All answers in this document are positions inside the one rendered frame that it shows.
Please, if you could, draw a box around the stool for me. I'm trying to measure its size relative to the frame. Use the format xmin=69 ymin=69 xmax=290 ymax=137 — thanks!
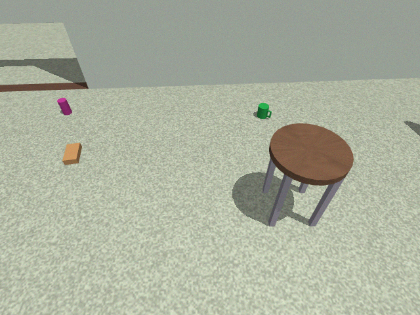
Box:
xmin=262 ymin=123 xmax=354 ymax=226

